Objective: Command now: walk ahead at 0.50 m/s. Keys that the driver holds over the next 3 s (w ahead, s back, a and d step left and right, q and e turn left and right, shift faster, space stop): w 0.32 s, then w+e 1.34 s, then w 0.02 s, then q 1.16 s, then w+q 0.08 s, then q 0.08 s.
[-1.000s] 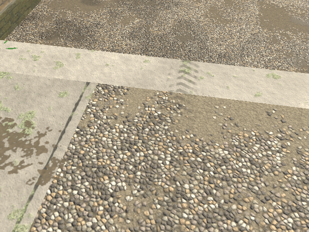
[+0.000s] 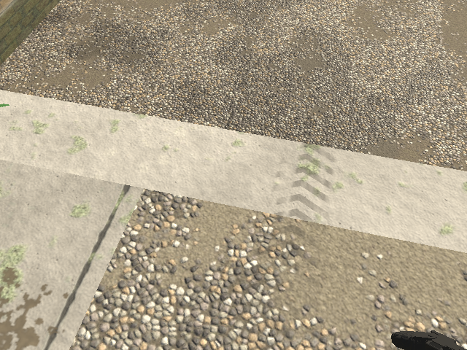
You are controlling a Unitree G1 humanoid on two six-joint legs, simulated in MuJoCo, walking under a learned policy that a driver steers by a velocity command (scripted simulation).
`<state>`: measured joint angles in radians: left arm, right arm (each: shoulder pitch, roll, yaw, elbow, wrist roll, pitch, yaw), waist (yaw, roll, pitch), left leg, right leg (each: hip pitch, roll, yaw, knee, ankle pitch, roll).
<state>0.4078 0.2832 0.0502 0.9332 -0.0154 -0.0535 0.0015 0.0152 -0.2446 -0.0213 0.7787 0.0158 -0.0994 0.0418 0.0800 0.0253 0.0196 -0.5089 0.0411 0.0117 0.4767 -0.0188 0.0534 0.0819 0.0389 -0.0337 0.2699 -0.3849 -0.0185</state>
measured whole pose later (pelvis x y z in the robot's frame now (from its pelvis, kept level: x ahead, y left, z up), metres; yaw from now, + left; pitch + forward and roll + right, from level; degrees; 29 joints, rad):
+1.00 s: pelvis +0.56 -0.05 +0.01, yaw -19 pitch +2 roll +0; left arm 0.39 0.28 0.07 0.79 -0.03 -0.03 0.02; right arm 0.01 -0.27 -0.04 0.72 0.00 -0.11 0.02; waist 0.09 0.03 0.01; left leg -0.53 0.00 -0.09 0.49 0.02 -0.02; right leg -0.11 0.12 0.20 0.46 -0.37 -0.07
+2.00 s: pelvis +0.87 -0.29 -0.01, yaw -43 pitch +1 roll -1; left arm 0.30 0.23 0.01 0.79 0.01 0.01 0.03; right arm 0.21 -0.20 -0.01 0.71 -0.02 0.02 0.01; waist 0.00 0.00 0.02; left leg -0.47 -0.02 -0.02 0.67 -0.21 0.04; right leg -0.27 0.10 0.01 0.74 -0.43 -0.05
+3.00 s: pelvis +0.83 -0.29 +0.01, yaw -7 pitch +1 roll -2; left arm 0.12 0.35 0.09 0.72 0.00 0.04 0.04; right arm 0.27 -0.27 -0.02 0.57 0.00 0.08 -0.04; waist 0.00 -0.04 0.05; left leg -0.28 -0.04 -0.12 0.50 -0.23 0.04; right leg -0.56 0.01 0.06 1.10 -0.32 0.06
